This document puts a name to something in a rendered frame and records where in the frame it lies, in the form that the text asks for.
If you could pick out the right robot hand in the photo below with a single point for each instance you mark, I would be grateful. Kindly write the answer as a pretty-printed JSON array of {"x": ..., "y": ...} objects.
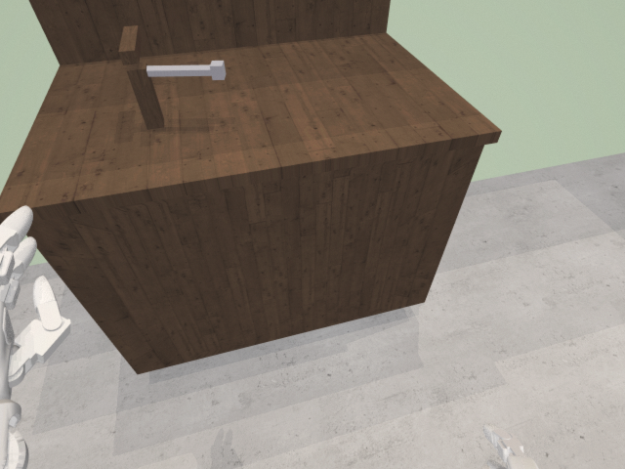
[{"x": 509, "y": 449}]

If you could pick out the counter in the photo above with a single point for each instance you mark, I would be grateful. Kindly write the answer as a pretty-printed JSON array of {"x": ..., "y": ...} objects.
[{"x": 317, "y": 184}]

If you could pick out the robot left forearm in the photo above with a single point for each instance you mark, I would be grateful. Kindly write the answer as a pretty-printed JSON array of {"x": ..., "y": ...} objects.
[{"x": 13, "y": 448}]

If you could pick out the tap lever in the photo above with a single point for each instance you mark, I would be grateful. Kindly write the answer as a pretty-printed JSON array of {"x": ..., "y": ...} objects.
[{"x": 216, "y": 69}]

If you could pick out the left robot hand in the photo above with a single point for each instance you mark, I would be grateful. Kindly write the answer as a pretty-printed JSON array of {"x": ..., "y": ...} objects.
[{"x": 41, "y": 338}]

